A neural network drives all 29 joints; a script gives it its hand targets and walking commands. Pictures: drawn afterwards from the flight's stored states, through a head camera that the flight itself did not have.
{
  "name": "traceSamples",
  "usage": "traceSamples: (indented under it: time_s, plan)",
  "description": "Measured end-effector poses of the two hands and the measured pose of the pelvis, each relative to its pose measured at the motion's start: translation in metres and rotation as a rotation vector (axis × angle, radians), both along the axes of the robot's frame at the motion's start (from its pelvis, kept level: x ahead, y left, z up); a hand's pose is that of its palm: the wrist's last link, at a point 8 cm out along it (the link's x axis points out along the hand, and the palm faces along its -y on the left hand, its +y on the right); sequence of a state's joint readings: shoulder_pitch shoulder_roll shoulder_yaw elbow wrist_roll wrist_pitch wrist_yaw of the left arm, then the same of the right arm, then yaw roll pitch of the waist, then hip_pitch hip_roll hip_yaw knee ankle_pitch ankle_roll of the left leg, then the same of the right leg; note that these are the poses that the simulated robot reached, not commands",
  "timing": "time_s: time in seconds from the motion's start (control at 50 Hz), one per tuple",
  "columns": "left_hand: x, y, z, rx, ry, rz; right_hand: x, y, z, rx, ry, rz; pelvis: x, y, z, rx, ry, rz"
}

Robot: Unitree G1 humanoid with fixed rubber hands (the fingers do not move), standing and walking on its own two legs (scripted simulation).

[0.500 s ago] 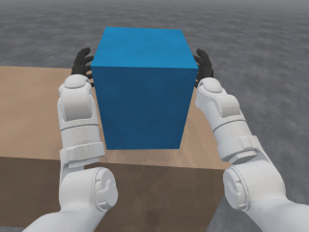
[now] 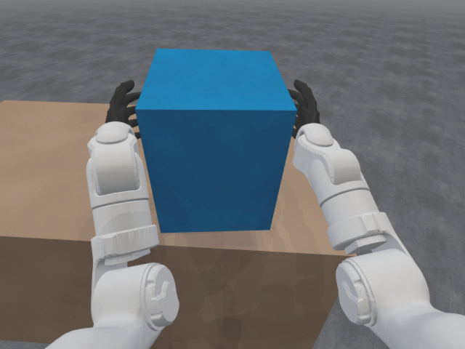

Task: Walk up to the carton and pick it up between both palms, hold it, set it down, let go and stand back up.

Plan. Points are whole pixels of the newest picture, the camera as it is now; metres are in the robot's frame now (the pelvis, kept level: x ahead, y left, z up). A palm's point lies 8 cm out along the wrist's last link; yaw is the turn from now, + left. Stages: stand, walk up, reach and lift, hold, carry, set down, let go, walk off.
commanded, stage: hold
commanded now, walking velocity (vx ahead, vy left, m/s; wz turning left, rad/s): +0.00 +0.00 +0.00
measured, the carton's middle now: (215, 142) +0.41 +0.00 +0.20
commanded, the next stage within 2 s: set down in 1.32 s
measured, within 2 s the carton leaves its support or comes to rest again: neither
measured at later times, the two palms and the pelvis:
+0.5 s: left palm (125, 128) +0.37 +0.14 +0.26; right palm (309, 129) +0.36 -0.15 +0.24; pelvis +0.00 +0.00 +0.00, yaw +0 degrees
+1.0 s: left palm (121, 131) +0.36 +0.15 +0.26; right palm (305, 130) +0.36 -0.14 +0.24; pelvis +0.00 +0.00 +0.00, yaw +0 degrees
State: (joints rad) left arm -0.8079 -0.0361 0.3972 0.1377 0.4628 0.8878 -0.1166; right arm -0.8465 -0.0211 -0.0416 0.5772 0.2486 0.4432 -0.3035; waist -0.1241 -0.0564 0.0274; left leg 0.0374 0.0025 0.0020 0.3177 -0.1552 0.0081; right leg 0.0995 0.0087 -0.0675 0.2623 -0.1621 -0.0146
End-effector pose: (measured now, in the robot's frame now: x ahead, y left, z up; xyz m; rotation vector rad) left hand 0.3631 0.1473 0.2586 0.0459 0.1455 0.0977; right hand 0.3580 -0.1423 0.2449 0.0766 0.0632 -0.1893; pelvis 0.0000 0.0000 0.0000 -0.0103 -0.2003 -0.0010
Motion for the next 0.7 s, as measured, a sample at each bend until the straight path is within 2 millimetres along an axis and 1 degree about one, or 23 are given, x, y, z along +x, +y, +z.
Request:
traceSamples:
  time_s: [0.3,0.46,0.7]
  plan:
    - [0.0022,-0.0046,0.0029,-0.001,-0.004,-0.011,-0.0009,-0.0045,0.0021,-0.006,-0.004,-0.011,-0.0012,-0.0027,0.0002,0.001,0.001,0.002]
    - [0.0041,-0.0066,0.0012,0.004,0.003,-0.013,0.0001,-0.0063,-0.0028,0.001,0.003,-0.013,-0.0014,-0.0028,0.0004,0.002,0.003,-0.004]
    - [0.0006,-0.0017,0.0006,-0.002,-0.013,-0.003,0.0002,-0.0017,-0.0009,-0.003,-0.012,-0.002,0.0008,-0.0023,0.0000,0.000,0.001,0.002]
